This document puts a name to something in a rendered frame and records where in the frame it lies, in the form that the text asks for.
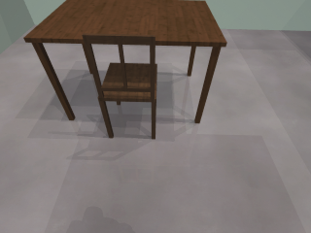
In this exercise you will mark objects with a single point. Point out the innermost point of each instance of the table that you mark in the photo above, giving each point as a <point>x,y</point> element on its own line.
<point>179,23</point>

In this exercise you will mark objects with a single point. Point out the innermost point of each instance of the chair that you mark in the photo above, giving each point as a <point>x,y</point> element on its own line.
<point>124,82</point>

